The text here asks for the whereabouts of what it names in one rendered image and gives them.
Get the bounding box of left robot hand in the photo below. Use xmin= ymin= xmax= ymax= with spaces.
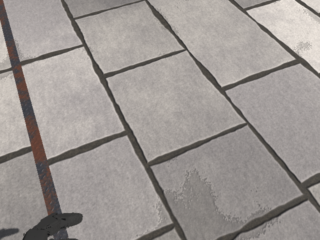
xmin=22 ymin=212 xmax=83 ymax=240

